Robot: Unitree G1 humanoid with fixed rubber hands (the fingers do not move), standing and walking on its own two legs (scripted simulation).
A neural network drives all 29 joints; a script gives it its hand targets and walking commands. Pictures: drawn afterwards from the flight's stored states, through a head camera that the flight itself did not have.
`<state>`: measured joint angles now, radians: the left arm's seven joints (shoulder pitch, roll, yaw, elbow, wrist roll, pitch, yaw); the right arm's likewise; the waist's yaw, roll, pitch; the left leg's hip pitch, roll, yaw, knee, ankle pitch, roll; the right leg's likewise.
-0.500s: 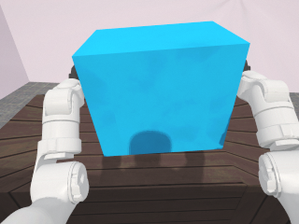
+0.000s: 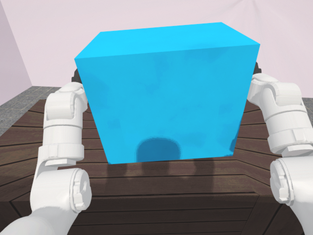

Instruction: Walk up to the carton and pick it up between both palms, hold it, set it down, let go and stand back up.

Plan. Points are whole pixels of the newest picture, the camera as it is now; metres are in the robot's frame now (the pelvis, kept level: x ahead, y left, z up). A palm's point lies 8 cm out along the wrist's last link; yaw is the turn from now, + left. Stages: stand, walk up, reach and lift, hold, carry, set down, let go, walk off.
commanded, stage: hold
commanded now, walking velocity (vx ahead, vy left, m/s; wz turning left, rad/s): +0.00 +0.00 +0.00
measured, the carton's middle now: (165, 92) +0.38 +0.00 +0.27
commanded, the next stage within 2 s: none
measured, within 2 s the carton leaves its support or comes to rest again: neither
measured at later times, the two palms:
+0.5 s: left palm (80, 93) +0.36 +0.21 +0.28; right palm (248, 84) +0.37 -0.20 +0.30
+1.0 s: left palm (80, 89) +0.35 +0.20 +0.29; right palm (252, 82) +0.36 -0.20 +0.31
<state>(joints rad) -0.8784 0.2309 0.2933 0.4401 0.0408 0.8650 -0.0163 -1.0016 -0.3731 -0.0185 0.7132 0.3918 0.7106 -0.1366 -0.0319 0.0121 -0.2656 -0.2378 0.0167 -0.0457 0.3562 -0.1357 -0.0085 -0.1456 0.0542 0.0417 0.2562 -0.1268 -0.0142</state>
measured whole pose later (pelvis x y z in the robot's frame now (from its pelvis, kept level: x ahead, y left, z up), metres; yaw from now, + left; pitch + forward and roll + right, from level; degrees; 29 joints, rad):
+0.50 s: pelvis +0.00 +0.00 +0.00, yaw +0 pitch +1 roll -2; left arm -0.83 0.21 0.30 0.36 0.04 0.88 -0.01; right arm -0.96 -0.38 -0.01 0.66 0.41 0.71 -0.14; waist -0.04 0.01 -0.26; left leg -0.24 0.01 -0.05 0.37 -0.15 -0.01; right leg -0.13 0.05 0.04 0.25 -0.13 -0.01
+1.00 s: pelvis +0.00 +0.00 +0.00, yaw +0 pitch +1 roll -1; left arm -0.89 0.23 0.29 0.46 0.04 0.87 -0.01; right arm -1.01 -0.38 -0.03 0.73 0.39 0.71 -0.13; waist -0.03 0.01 -0.28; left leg -0.25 0.01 -0.05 0.36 -0.13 -0.01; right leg -0.16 0.05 0.05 0.27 -0.13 -0.01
